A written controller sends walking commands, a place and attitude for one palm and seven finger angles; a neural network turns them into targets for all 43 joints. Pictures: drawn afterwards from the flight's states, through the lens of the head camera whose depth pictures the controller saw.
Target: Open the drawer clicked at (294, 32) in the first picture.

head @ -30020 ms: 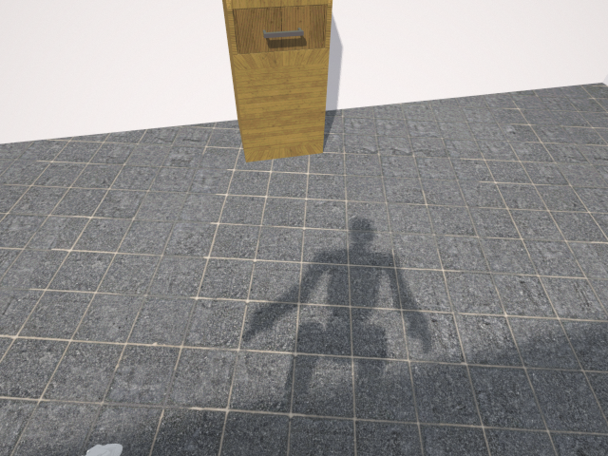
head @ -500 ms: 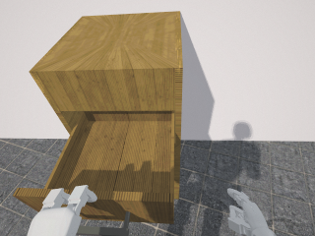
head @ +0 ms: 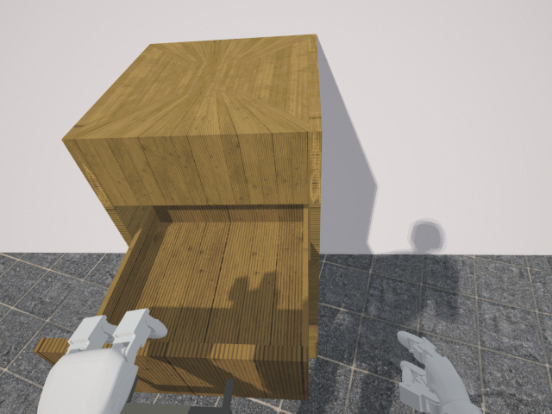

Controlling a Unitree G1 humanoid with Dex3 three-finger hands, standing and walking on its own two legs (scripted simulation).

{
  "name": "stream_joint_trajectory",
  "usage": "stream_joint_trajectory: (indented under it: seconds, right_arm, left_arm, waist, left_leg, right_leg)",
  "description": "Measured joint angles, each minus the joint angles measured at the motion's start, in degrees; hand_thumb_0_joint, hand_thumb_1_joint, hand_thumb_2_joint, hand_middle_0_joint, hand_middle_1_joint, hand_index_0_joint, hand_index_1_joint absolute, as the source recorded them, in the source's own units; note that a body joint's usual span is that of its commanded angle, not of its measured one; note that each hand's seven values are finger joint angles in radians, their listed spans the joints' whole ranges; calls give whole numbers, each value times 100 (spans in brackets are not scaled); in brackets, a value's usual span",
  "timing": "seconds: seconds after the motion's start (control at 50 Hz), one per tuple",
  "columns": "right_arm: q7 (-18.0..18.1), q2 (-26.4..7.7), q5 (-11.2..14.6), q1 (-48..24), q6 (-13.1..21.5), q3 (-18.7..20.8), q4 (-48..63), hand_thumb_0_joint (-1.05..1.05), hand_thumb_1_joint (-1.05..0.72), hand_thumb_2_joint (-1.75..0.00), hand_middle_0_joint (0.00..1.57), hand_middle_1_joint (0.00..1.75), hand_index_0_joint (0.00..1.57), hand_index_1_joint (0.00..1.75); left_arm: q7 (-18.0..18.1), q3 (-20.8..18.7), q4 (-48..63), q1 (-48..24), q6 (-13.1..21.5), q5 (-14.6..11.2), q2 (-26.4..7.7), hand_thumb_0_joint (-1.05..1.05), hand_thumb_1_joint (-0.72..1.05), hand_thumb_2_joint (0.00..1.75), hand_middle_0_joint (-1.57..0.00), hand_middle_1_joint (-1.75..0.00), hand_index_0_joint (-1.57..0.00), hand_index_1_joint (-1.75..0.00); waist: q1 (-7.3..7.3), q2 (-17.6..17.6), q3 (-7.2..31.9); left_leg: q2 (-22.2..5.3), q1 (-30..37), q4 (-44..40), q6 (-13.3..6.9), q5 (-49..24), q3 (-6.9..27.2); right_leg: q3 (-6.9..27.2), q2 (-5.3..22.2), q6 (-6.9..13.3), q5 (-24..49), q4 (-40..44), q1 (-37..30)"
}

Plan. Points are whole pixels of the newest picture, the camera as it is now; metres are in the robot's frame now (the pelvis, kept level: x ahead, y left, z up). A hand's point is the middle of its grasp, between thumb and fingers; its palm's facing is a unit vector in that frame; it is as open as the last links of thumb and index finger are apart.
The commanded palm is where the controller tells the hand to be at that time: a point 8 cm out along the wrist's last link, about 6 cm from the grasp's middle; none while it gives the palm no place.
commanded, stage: lift the hand off the handle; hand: left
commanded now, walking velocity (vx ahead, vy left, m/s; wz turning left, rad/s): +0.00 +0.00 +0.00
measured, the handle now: (176, 398) +0.16 +0.19 -0.06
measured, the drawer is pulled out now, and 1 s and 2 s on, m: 0.29 0.29 0.29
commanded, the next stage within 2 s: draw the hand back to the body in 0.10 s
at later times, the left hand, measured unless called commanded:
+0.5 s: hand (103, 373) +0.14 +0.22 +0.09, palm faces +0.09 -0.16 -0.98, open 13.8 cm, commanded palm +0.10 +0.22 +0.16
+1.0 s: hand (96, 340) +0.15 +0.21 +0.15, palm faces +0.32 -0.87 -0.38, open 13.4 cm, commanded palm +0.10 +0.26 +0.19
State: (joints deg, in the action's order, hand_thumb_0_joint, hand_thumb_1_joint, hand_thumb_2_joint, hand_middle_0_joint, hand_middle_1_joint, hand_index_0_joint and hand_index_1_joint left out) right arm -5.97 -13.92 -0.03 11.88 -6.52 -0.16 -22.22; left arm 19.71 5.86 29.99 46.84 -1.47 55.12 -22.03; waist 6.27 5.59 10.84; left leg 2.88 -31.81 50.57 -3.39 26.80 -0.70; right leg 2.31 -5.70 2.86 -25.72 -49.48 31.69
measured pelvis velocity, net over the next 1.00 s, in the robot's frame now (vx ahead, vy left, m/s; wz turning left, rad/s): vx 0.01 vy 0.01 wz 0.08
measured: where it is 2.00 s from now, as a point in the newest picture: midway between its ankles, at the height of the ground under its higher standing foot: outside the picture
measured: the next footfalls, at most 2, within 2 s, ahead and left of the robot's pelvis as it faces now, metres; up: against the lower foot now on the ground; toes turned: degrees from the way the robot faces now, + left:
none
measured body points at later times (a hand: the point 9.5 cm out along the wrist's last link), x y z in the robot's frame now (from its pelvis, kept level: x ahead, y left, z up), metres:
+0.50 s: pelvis +0.00 +0.01 +0.01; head +0.00 -0.03 +0.46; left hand +0.13 +0.23 +0.15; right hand +0.23 -0.18 -0.07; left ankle -0.01 +0.08 -0.70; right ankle -0.01 -0.09 -0.70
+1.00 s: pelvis +0.01 +0.01 +0.03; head -0.01 -0.01 +0.48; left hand +0.13 +0.25 +0.18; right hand +0.22 -0.17 -0.03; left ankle -0.01 +0.08 -0.70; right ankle -0.01 -0.10 -0.70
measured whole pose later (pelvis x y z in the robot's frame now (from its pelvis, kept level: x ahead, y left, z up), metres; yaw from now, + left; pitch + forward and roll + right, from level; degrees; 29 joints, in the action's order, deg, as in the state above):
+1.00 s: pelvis +0.01 +0.01 +0.03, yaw +5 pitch -1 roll -1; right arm 4.1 -10.7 1.7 13.7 4.3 -3.1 -28.2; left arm 7.5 -3.9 34.6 40.6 1.7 2.0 -16.6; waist 3.2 3.2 2.9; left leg 5.4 -14.2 36.1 -4.0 20.7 3.6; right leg -0.8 -2.8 1.8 -20.8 -33.7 12.2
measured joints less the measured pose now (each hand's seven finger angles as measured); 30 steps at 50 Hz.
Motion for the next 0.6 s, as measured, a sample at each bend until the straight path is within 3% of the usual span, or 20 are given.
stream_joint_trajectory:
  seconds: [0.18,0.34,0.44,0.6]
  right_arm:
    - [40,24,25,27,13,-58,-7,1,-91,-90,20,30,20,30]
    - [29,-29,-21,32,-3,-32,85,1,-91,-90,20,30,20,30]
    - [68,-19,54,-20,-42,-16,-29,1,-91,-90,20,30,20,30]
    - [197,-16,119,-19,-51,-106,-100,1,-91,-90,20,30,20,30]
  left_arm:
    - [-234,-1,3,-28,-54,-63,-9,-1,-49,30,-31,-120,-32,-120]
    - [-151,-63,246,30,-14,38,-140,0,-49,30,-32,-120,-32,-120]
    - [-192,-247,260,-95,-94,-96,-175,0,-49,30,-32,-120,-32,-120]
    - [-568,-263,233,-387,-231,-235,-252,0,-49,30,-31,-120,-32,-120]
  waist:
    - [7,-40,-65]
    - [54,-30,-81]
    - [25,22,-81]
    - [64,39,-189]
  left_leg:
    - [-4,164,-191,-13,-75,7]
    - [-18,113,-107,-35,-17,-21]
    - [21,195,-161,-60,-33,-5]
    - [54,497,-462,-82,-174,38]
  right_leg:
    - [11,2,-17,90,221,-178]
    - [33,-13,-35,61,173,-136]
    - [22,27,-66,57,220,-225]
    - [5,71,-96,189,546,-554]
